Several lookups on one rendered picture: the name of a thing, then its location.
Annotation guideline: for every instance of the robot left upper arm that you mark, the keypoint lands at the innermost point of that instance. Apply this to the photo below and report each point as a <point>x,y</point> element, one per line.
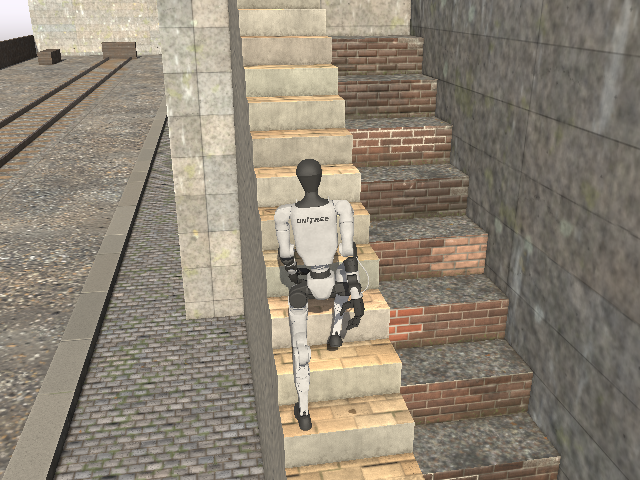
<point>281,218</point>

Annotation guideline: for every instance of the left robot hand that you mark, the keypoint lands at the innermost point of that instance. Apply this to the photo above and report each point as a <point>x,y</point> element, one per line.
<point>294,278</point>

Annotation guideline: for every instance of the robot right upper arm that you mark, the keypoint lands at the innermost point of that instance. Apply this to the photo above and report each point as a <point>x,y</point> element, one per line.
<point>346,223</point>

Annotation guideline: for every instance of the robot left forearm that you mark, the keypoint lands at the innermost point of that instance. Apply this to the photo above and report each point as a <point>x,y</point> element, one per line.
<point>289,263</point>

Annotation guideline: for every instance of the left robot shin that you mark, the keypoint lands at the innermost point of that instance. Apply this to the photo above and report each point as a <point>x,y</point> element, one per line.
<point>302,381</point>

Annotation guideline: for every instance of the humanoid robot head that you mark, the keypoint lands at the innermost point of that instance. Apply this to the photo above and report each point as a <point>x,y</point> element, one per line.
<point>309,173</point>

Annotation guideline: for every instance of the right robot hand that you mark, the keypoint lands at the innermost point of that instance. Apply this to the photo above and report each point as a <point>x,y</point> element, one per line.
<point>358,306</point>

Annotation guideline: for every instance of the robot right forearm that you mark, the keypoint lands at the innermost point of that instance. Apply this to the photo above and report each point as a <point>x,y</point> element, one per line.
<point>352,275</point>

